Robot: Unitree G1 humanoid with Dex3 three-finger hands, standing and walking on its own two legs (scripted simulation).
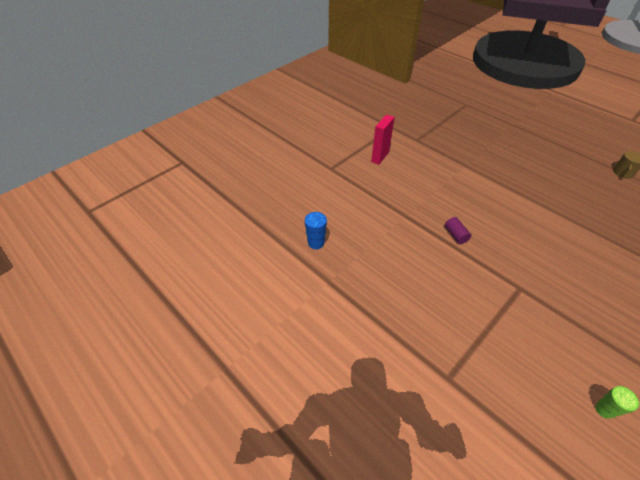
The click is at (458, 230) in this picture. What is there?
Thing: lying can
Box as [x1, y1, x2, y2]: [445, 217, 471, 243]
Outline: 450,218 445,223 445,227 458,243 465,242 470,237 470,233 456,217
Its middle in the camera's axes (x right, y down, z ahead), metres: +0.57 -0.06 +1.64
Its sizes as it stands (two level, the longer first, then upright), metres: 0.100 0.062 0.062
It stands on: the floor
